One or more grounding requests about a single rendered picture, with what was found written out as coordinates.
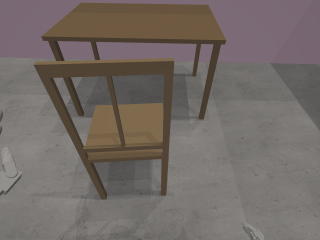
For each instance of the table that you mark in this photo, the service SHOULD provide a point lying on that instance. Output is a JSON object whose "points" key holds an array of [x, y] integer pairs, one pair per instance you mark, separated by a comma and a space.
{"points": [[139, 23]]}

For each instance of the chair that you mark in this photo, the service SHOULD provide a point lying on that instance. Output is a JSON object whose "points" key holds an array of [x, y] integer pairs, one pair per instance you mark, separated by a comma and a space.
{"points": [[118, 132]]}

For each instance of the robot left hand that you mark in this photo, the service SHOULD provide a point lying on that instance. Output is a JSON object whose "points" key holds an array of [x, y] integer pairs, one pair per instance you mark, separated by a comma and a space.
{"points": [[10, 176]]}

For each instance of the robot right hand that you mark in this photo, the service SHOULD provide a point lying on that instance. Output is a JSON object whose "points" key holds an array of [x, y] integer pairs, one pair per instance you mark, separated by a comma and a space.
{"points": [[253, 233]]}

